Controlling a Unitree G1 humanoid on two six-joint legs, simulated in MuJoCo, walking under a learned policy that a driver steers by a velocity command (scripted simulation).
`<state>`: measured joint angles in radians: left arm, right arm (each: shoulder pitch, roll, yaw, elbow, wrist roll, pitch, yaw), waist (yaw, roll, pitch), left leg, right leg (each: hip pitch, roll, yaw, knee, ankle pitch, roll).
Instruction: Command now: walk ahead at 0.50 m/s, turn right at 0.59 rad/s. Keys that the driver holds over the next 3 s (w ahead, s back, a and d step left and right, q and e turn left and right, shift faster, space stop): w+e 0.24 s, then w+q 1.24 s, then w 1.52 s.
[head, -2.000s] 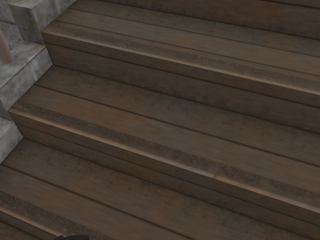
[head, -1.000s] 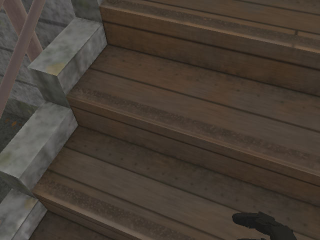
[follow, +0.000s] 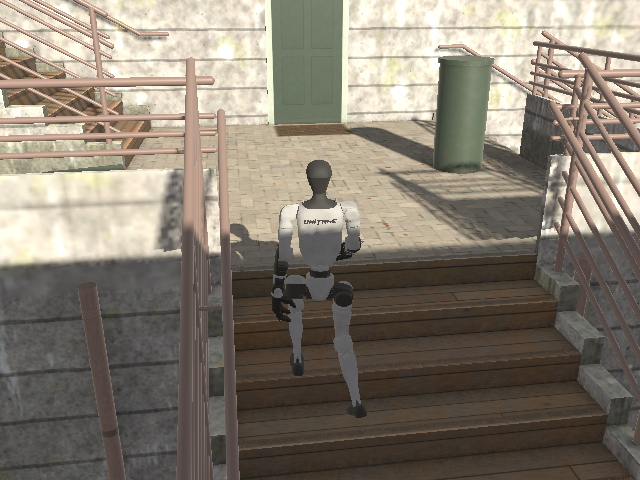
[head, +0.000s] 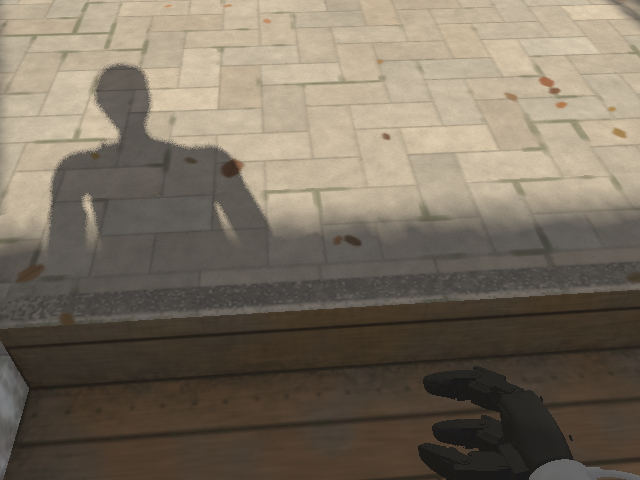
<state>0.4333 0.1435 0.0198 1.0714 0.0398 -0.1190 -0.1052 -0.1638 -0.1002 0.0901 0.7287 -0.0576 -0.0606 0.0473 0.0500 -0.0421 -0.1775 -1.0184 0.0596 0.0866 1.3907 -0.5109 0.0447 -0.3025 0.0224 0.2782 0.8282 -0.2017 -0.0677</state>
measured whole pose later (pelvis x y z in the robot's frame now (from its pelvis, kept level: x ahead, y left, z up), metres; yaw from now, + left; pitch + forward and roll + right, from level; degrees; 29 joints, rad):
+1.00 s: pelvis +0.50 -0.05 +0.30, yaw +5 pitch +5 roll -4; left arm 0.44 0.14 -0.02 1.21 0.13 -0.06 -0.04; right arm 0.07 -0.17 0.01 0.94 -0.01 -0.06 0.10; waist 0.03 0.05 -0.12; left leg -1.31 0.01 -0.10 2.19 -0.22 0.27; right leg -0.19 -0.03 -0.31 0.50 -0.38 -0.01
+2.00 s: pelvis +1.06 +0.07 +0.50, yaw +30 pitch +3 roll -1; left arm 0.36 0.16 0.03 1.01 0.00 -0.10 0.00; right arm 0.16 -0.21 -0.06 0.89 0.01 -0.09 0.00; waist 0.03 0.03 -0.06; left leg -0.77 0.07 -0.06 1.17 -0.12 0.06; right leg -0.19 0.06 -0.12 0.29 -0.16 -0.08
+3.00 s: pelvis +1.54 +0.32 +0.49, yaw +29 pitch +3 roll +0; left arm 0.21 0.22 0.06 0.88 0.01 -0.09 -0.02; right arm 0.23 -0.26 -0.08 0.87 0.02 -0.08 -0.02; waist 0.02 0.03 -0.01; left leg -0.55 0.07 -0.02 1.19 -0.31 0.04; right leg -0.34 0.02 -0.06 0.45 -0.17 -0.06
